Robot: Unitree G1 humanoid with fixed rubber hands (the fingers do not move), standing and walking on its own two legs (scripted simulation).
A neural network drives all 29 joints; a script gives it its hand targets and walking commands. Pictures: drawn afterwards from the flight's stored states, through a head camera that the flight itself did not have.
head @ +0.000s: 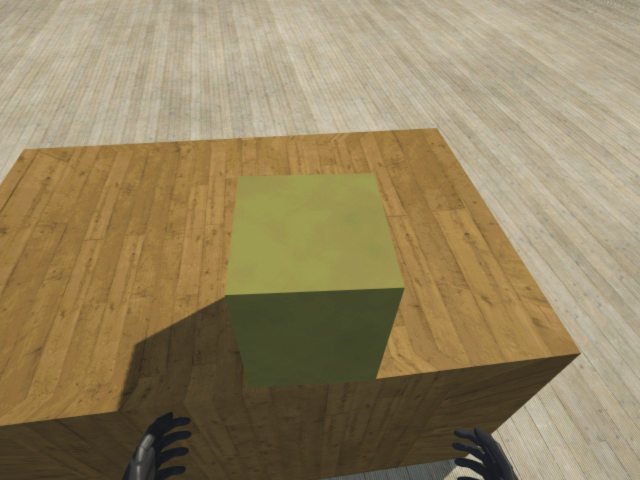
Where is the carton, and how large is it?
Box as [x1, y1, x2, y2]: [225, 173, 404, 387]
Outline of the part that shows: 373,173 238,176 225,286 225,298 249,387 375,380 404,286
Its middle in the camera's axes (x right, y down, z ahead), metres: -0.01 +0.06 +0.59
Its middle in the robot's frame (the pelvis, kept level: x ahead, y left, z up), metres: +0.41 +0.04 +0.00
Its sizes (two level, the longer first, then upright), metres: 0.210 0.200 0.250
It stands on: a pedestal, 0.65 m high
